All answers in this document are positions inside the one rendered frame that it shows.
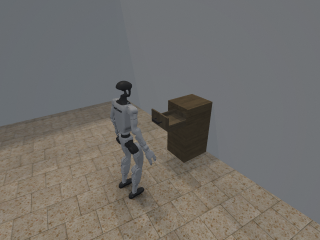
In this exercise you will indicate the drawer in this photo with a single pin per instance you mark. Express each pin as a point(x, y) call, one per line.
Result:
point(170, 120)

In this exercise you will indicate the robot left upper arm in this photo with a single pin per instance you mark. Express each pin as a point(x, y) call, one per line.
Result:
point(112, 113)

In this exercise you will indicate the left robot forearm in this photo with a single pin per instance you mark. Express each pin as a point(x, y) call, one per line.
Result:
point(114, 123)

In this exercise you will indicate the cabinet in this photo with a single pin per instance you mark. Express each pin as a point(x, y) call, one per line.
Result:
point(191, 140)

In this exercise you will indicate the handle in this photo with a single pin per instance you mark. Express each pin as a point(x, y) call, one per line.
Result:
point(154, 119)

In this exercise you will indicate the robot right upper arm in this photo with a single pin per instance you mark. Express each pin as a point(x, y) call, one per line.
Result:
point(133, 115)

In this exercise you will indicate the robot left thigh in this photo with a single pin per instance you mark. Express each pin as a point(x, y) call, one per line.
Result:
point(127, 159)

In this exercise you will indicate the left robot shin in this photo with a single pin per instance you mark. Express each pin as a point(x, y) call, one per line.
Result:
point(124, 171)

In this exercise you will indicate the robot right hand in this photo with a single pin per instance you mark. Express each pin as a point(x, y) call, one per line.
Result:
point(150, 154)

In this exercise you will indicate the right robot forearm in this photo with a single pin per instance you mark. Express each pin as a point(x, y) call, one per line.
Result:
point(141, 140)

